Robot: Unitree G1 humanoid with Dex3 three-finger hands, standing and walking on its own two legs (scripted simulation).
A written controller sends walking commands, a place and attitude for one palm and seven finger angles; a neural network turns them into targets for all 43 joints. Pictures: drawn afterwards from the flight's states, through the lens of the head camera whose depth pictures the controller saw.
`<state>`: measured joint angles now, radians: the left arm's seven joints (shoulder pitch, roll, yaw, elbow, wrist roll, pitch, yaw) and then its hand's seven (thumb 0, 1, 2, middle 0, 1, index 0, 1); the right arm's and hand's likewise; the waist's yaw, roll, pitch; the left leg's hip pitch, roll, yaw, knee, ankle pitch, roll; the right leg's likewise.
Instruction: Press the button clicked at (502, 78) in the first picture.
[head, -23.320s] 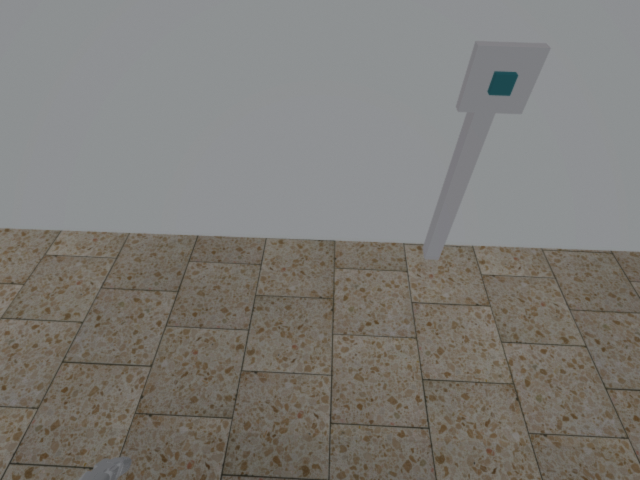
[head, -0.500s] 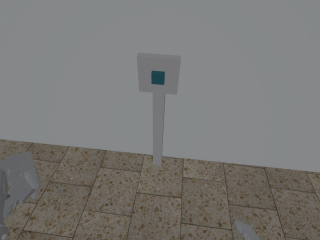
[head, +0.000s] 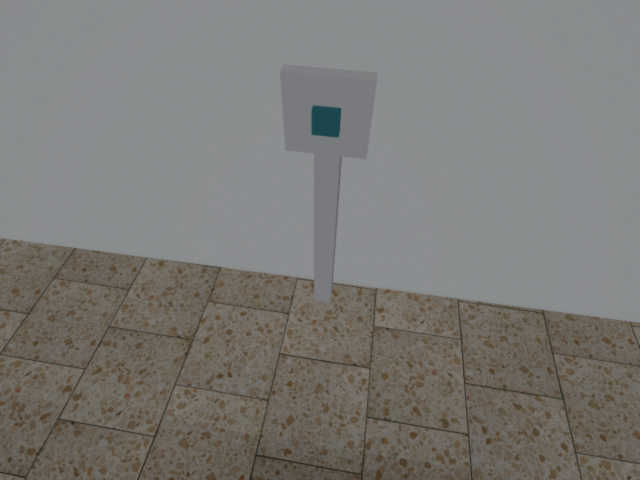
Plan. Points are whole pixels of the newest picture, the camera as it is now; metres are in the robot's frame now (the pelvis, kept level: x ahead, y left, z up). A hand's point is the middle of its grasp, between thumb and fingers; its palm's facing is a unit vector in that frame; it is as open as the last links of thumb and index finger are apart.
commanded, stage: let the arm hang, fingers relaxed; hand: left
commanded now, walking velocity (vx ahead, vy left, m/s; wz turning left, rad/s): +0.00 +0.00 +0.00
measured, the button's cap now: (326, 120) +0.75 +0.02 +0.02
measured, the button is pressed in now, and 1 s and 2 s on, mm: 0 0 0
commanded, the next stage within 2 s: stand and wait in 0.70 s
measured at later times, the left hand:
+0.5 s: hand out of the picture +0.00 +0.17 -0.16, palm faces +0.01 -0.99 -0.16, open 7.2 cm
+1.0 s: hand out of the picture -0.01 +0.19 -0.16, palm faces +0.00 -0.98 -0.18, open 7.4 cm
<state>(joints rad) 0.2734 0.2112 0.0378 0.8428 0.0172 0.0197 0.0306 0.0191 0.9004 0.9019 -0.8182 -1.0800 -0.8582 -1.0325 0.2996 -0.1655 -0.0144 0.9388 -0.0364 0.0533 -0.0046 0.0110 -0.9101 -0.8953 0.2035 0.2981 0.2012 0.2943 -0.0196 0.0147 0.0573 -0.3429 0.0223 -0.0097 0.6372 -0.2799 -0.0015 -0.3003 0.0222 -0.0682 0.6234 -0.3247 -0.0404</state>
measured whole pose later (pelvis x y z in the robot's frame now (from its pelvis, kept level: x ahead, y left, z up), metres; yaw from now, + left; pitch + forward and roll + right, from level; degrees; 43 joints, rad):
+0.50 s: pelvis +0.00 +0.01 +0.02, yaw -2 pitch -2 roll +0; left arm 0.27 0.12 0.01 1.16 0.01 0.00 0.03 0.01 0.91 0.90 -0.22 -0.32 -0.22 -0.32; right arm 0.27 -0.13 0.00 1.14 -0.02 0.01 -0.03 0.01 -0.92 -0.90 0.20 0.30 0.20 0.29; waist 0.00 0.00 0.04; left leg -0.17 0.01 0.04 0.40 -0.19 0.01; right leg -0.15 0.01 -0.02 0.40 -0.21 -0.01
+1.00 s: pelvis +0.00 +0.02 +0.02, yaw -3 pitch -2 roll +0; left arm 0.28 0.13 0.02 1.16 0.01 0.00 0.04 0.01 0.91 0.90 -0.20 -0.30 -0.20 -0.30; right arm 0.31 -0.11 -0.01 1.14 -0.02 0.01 -0.03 0.00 -0.91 -0.90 0.20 0.30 0.20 0.29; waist -0.01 0.00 0.06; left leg -0.19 0.00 0.05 0.41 -0.18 0.02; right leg -0.18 0.00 -0.01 0.41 -0.20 -0.01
